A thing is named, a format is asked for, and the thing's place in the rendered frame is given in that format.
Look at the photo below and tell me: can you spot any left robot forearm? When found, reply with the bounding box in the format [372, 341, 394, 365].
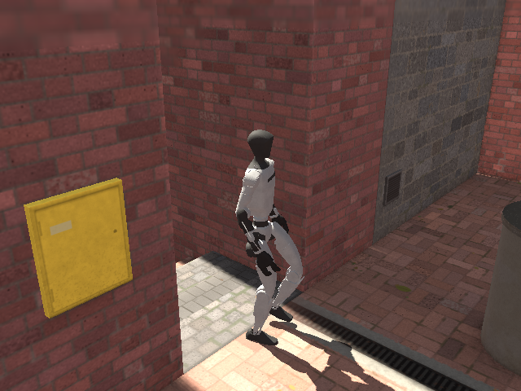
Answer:
[269, 204, 279, 218]

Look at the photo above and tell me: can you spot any left robot hand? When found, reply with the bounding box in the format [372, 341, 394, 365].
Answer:
[272, 214, 289, 233]

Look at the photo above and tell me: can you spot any robot right upper arm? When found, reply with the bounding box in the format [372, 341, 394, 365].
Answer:
[235, 170, 261, 218]

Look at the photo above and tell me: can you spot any right robot forearm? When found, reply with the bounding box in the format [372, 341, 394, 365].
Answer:
[237, 209, 265, 254]

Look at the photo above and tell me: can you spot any robot head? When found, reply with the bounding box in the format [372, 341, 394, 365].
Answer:
[247, 130, 274, 169]

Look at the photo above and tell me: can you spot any left robot foot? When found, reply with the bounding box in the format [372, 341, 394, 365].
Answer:
[269, 306, 293, 322]

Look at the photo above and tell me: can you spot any right robot hand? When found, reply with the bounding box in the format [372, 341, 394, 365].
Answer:
[256, 251, 281, 276]

